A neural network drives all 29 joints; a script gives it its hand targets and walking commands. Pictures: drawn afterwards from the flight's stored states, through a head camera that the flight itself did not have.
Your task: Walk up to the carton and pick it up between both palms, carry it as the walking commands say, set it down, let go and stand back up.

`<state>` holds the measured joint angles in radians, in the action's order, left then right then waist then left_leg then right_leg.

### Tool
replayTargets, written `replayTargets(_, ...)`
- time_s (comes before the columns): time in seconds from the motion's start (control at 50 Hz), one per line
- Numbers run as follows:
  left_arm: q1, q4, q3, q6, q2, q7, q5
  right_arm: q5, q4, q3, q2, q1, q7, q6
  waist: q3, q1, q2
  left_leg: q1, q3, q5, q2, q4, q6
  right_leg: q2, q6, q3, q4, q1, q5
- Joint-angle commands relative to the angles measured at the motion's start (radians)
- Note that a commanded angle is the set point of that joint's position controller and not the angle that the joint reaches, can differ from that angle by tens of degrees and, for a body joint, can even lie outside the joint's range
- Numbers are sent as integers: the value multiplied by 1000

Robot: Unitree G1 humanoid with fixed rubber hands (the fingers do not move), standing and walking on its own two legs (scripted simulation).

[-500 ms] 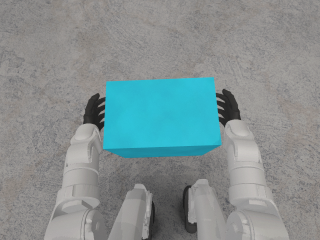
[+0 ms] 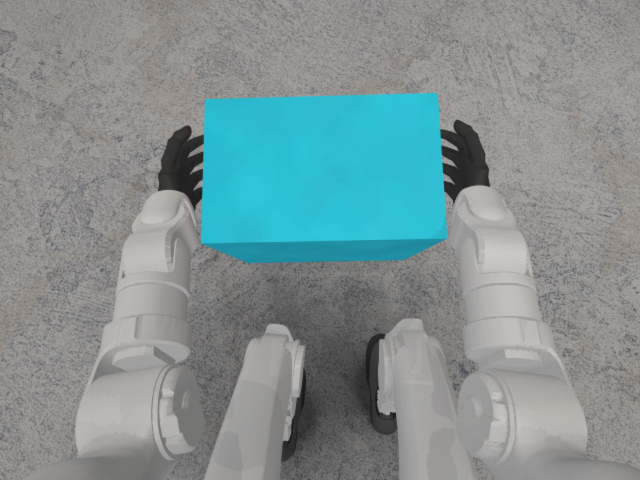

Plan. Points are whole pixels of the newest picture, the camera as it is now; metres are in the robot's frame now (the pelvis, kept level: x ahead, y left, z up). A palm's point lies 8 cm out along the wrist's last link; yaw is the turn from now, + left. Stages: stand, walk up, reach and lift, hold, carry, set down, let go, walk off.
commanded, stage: set down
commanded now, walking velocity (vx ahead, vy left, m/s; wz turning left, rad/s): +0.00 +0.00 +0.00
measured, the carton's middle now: (323, 195) +0.47 +0.02 -0.14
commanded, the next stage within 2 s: none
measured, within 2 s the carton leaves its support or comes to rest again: neither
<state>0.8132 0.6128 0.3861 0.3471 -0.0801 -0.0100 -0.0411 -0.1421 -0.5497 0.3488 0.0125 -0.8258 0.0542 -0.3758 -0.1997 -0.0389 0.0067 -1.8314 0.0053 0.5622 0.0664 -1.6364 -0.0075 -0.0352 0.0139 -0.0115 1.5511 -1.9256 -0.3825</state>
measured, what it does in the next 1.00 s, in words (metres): lowers itself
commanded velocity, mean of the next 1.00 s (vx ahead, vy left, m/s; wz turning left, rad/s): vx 0.00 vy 0.00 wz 0.00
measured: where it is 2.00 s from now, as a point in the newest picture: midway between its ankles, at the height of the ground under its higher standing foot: (334, 413)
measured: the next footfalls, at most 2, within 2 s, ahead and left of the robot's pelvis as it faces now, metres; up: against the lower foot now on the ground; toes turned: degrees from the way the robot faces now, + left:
none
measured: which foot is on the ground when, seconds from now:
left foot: down 0.00-1.00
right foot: down 0.00-1.00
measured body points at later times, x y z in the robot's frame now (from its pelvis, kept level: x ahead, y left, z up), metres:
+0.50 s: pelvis -0.01 +0.00 -0.06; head +0.28 +0.00 +0.27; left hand +0.48 +0.20 -0.17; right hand +0.49 -0.15 -0.17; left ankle +0.07 +0.11 -0.50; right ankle +0.13 -0.11 -0.50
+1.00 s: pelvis -0.04 +0.00 -0.12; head +0.33 +0.02 +0.12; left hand +0.50 +0.20 -0.28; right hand +0.53 -0.15 -0.27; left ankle +0.07 +0.11 -0.50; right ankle +0.13 -0.11 -0.50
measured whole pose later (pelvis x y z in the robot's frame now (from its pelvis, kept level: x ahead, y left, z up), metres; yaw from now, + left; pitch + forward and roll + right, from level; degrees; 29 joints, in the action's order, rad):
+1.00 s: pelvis -0.04 +0.00 -0.12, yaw +2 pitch +29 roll +1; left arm 1.32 0.66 0.30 0.34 -0.26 -0.11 0.09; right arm 0.05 -0.68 0.23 0.30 -1.38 0.10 -0.36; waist 0.54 -0.01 0.02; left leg -1.97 0.03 0.61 0.10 -2.07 -0.01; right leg -0.06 -0.02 -0.03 1.97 -2.06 -0.41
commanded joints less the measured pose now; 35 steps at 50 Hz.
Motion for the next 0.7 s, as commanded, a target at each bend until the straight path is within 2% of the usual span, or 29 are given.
replayTargets(0.0, 766, -109, -573, -24, 907, 283, 150, 129, 7, -576, -969, -687, -186, 26, -1086, -21, 18, 327, 18, -227, 88, 221, 12, -118, -24, 15, -73, 849, 162)
replayTargets(0.02, 768, -91, -557, -23, 927, 277, 146, 130, 22, -578, -972, -706, -187, 29, -1088, -31, 5, 339, 22, -219, 89, 222, 14, -118, -26, 21, -71, 825, 147)
replayTargets(0.06, 810, -122, -575, -30, 918, 270, 170, 139, 21, -581, -970, -710, -183, 32, -1145, -2, 38, 343, 21, -261, 90, 191, 14, -119, -28, 28, -49, 836, 198)
replayTargets(0.08, 796, -166, -594, -33, 916, 270, 174, 154, 68, -604, -983, -723, -181, 38, -1222, -23, 39, 353, 20, -311, 97, 184, 17, -121, -32, 26, -30, 874, 251)
replayTargets(0.1, 780, -109, -576, -32, 917, 268, 168, 163, 63, -601, -972, -755, -179, 42, -1173, -24, 35, 315, 23, -309, 95, 172, 15, -119, -33, 23, -22, 847, 252)
replayTargets(0.12, 784, -146, -594, -39, 927, 265, 181, 166, 80, -617, -966, -742, -179, 47, -1243, -2, 47, 364, 18, -347, 100, 158, 16, -126, -38, 33, -5, 859, 294)
replayTargets(0.14, 789, -106, -567, -36, 886, 259, 168, 166, 23, -599, -953, -760, -180, 44, -1172, -35, 43, 336, 9, -317, 90, 157, 13, -122, -38, 38, 17, 770, 245)
replayTargets(0.16, 841, -147, -599, -39, 897, 258, 172, 168, 33, -596, -966, -741, -182, 48, -1191, -16, 3, 351, 27, -319, 95, 153, 24, -127, -31, 33, 10, 781, 251)
replayTargets(0.18, 810, -130, -574, -35, 886, 253, 167, 171, 42, -608, -964, -759, -183, 45, -1215, -38, 42, 373, 15, -331, 93, 152, 17, -131, -38, 47, 23, 768, 253)
replayTargets(0.22, 842, -115, -569, -37, 901, 252, 175, 155, -2, -581, -925, -757, -181, 45, -1154, -8, 46, 299, 17, -311, 91, 137, 23, -122, -38, 40, 22, 749, 240)
replayTargets(0.24, 863, -117, -573, -38, 894, 251, 180, 161, 12, -572, -927, -783, -178, 49, -1175, -16, 21, 313, 24, -285, 93, 128, 22, -122, -30, 43, 32, 745, 212)
replayTargets(0.26, 871, -130, -582, -40, 897, 248, 188, 174, 31, -600, -950, -806, -176, 48, -1196, -20, 58, 314, 22, -296, 91, 118, 21, -121, -34, 41, 37, 756, 225)
replayTargets(0.28, 865, -114, -568, -36, 884, 246, 182, 181, 51, -591, -915, -855, -175, 50, -1215, -30, 27, 305, 37, -290, 94, 104, 18, -121, -34, 42, 52, 756, 222)
replayTargets(0.3, 864, -114, -569, -38, 883, 248, 190, 175, 33, -596, -930, -828, -172, 47, -1219, -3, 87, 288, 31, -295, 97, 95, 14, -122, -41, 46, 49, 776, 230)
replayTargets(0.32, 890, -123, -570, -37, 863, 247, 187, 174, 18, -578, -914, -829, -173, 46, -1190, -19, 62, 278, 20, -291, 96, 96, 13, -119, -37, 51, 72, 725, 213)
replayTargets(0.34, 888, -103, -554, -38, 881, 245, 180, 165, 14, -571, -914, -842, -173, 49, -1181, -9, 68, 259, 25, -291, 96, 90, 20, -122, -37, 49, 71, 720, 215)
replayTargets(0.36, 907, -109, -564, -38, 863, 243, 176, 180, 47, -581, -902, -872, -172, 52, -1217, -33, 18, 298, 39, -302, 94, 73, 19, -122, -36, 45, 87, 702, 221)
replayTargets(0.38, 927, -116, -564, -41, 859, 238, 191, 182, 17, -577, -908, -857, -172, 49, -1238, -9, 42, 299, 31, -285, 95, 67, 14, -126, -38, 57, 100, 695, 205)
replayTargets(0.4, 930, -124, -570, -40, 878, 236, 190, 186, 14, -573, -925, -861, -171, 50, -1224, -29, 33, 287, 35, -310, 94, 61, 20, -120, -33, 48, 106, 699, 228)
replayTargets(0.42, 956, -169, -588, -43, 857, 234, 208, 188, 33, -586, -912, -864, -173, 48, -1288, -22, 48, 309, 33, -338, 95, 52, 20, -122, -34, 57, 120, 723, 257)
replayTargets(0.44, 957, -123, -559, -37, 847, 232, 191, 185, 5, -566, -897, -893, -172, 45, -1227, -30, 39, 278, 34, -296, 92, 49, 16, -121, -37, 57, 127, 680, 215)
replayTargets(0.46, 949, -109, -570, -35, 858, 233, 197, 184, 17, -569, -880, -903, -171, 48, -1224, -11, 30, 259, 33, -265, 96, 40, 18, -118, -34, 56, 133, 667, 191)
replayTargets(0.52, 1015, -126, -569, -36, 841, 231, 201, 185, -10, -551, -882, -902, -175, 41, -1216, -2, 30, 270, 37, -272, 89, 20, 18, -119, -33, 61, 149, 631, 196)
replayTargets(0.54, 1013, -118, -555, -38, 845, 230, 198, 180, -36, -543, -881, -918, -175, 39, -1207, -5, 49, 225, 35, -268, 89, 10, 16, -112, -32, 61, 161, 633, 192)
replayTargets(0.56, 1050, -138, -575, -37, 836, 229, 202, 189, 11, -554, -890, -928, -173, 47, -1263, -22, 10, 268, 42, -274, 93, 3, 16, -117, -31, 54, 175, 654, 202)
replayTargets(0.58, 1017, -115, -566, -32, 840, 225, 213, 204, 36, -573, -858, -976, -171, 48, -1277, -10, 43, 265, 31, -276, 89, -5, 14, -116, -35, 67, 186, 646, 191)
replayTargets(0.6, 1017, -102, -557, -33, 840, 224, 196, 201, 1, -556, -879, -976, -169, 45, -1253, -30, 26, 221, 47, -263, 92, -15, 18, -112, -31, 55, 184, 656, 183)
replayTargets(0.62, 1053, -108, -552, -37, 829, 221, 204, 194, 5, -553, -850, -974, -169, 46, -1243, -9, 31, 228, 48, -239, 90, -22, 17, -115, -34, 65, 196, 626, 168)
replayTargets(0.68, 1054, -103, -545, -38, 833, 227, 195, 198, -3, -555, -866, -988, -172, 45, -1262, -28, 40, 199, 52, -258, 95, -44, 13, -109, -32, 58, 217, 650, 191)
